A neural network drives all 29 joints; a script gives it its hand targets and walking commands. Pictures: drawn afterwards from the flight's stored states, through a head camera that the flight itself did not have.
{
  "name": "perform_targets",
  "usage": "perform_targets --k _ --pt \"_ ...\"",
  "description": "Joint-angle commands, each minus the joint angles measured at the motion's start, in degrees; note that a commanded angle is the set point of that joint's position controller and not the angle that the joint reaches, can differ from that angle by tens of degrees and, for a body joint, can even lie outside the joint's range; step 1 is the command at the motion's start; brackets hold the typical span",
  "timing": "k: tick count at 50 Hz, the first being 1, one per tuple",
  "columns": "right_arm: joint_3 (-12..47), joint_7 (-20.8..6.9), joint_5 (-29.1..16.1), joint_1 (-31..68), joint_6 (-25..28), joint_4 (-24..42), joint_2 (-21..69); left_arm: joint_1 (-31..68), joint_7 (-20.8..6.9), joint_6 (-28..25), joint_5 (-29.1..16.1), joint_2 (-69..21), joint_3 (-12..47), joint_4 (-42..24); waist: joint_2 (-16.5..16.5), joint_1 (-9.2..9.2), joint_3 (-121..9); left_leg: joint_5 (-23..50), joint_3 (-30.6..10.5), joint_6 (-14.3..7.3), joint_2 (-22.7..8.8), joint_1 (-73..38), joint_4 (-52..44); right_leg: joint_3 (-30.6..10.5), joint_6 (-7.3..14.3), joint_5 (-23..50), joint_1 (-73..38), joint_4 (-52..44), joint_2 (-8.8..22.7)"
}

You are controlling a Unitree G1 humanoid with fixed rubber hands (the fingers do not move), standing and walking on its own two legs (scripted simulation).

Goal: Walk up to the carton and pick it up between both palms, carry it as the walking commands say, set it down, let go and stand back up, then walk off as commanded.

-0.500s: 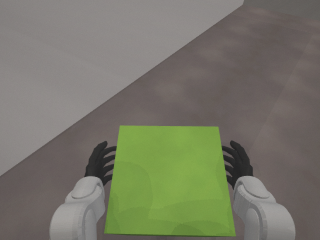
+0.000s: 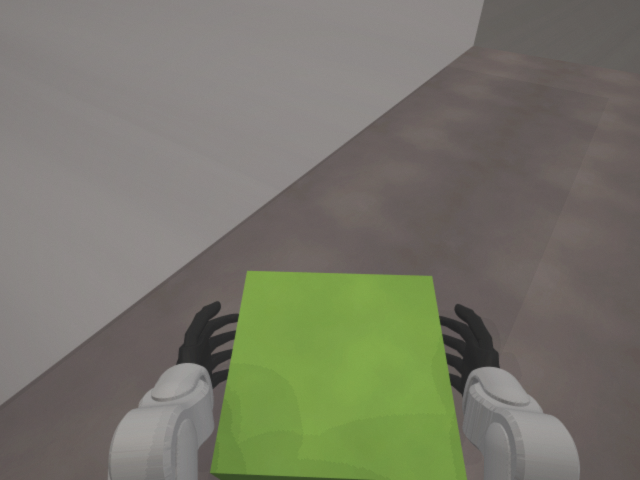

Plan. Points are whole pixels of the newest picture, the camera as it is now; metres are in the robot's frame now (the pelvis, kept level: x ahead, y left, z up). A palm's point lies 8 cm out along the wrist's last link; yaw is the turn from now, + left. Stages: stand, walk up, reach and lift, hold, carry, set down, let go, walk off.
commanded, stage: carry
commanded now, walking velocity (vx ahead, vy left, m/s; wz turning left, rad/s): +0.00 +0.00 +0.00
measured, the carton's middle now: (335, 397) +0.23 -0.01 +0.01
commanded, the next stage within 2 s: none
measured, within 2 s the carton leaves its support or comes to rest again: neither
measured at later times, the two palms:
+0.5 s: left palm (178, 377) +0.22 +0.16 +0.09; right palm (458, 378) +0.22 -0.14 +0.09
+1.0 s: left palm (222, 352) +0.27 +0.13 +0.07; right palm (472, 350) +0.26 -0.17 +0.07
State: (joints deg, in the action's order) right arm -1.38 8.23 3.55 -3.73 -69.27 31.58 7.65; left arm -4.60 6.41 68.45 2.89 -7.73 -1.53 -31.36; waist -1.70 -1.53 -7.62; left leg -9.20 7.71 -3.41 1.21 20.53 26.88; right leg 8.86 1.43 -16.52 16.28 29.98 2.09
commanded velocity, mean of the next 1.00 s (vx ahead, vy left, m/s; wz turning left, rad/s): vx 0.00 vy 0.00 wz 0.00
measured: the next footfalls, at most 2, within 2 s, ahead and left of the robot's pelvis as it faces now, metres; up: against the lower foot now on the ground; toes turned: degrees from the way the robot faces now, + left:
none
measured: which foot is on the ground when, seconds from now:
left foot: down 0.00-1.00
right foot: down 0.00-1.00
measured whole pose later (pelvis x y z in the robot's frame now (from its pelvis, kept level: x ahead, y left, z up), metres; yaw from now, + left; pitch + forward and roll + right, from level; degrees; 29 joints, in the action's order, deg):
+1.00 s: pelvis +0.01 -0.02 +0.00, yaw -1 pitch +3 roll +0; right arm -4.3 6.2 5.4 2.8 -54.9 12.5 7.3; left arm 1.5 5.6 54.6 5.0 -7.3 -3.8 -13.3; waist -0.4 -0.4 -6.5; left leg -9.8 7.8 -2.9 -0.3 19.7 26.0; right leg 8.6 2.8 -16.1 15.0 27.5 0.3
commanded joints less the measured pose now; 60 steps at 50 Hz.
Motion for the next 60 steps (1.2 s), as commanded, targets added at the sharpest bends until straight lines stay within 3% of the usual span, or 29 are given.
perform_targets --k 1,8,20,24,31,46,60 --pt "36.7 -8.1 -17.9 22.1 0.4 5.2 43.4 21.7 -5.7 -0.2 -14.5 -41.6 34.7 -4.6 0.1 0.82 -5.3 -1.6 -13.1 2.8 -11.0 -6.3 -9.3 -7.0 -1.7 -3.5 2.0 -5.5 7.5" --pt "34.6 -8.0 -16.8 22.2 0.1 3.6 43.5 24.6 -5.5 0.6 -16.1 -42.9 36.6 -4.8 -1.8 0.98 -5.5 -9.6 -14.7 3.5 -12.6 -6.4 -16.0 -4.5 -2.4 -1.7 1.1 -2.1 4.7" --pt "35.6 -8.3 -17.3 23.8 0.7 4.3 44.7 24.3 -5.6 0.1 -15.9 -44.5 35.8 -3.6 -0.5 1.13 -6.7 -10.1 -13.4 3.0 -11.6 -7.4 -16.2 -4.7 -1.3 -1.0 0.0 -3.8 3.9" --pt "32.0 -8.8 -14.7 24.9 2.8 -2.9 41.5 24.8 -6.1 -2.3 -13.3 -41.5 31.5 3.7 0.8 1.12 -5.9 -8.6 -12.4 2.6 -10.5 -7.3 -14.2 -6.2 -0.4 -1.3 0.5 -6.5 4.8" --pt "30.4 -9.5 -13.6 28.4 9.5 -7.5 43.7 28.5 -7.1 -9.1 -12.7 -43.7 29.8 7.9 1.8 1.11 -7.2 -4.9 -10.4 1.4 -9.2 -8.6 -9.9 -7.9 0.6 -1.0 1.1 -9.3 6.0" --pt "28.6 -9.4 -11.4 27.7 15.2 -12.1 40.9 27.7 -7.1 -14.6 -10.0 -40.3 27.6 11.9 2.1 1.18 -9.7 7.4 -8.5 0.4 -9.2 -8.8 -3.6 -8.5 0.8 9.1 -2.1 -7.8 7.0" --pt "28.4 -9.2 -10.5 26.6 18.0 -12.3 40.6 27.0 -7.2 -17.0 -9.6 -39.1 27.9 11.2 2.4 1.24 -10.5 10.6 -7.4 0.7 -9.6 -8.3 -0.9 -8.4 0.3 16.0 -4.8 -6.4 7.3"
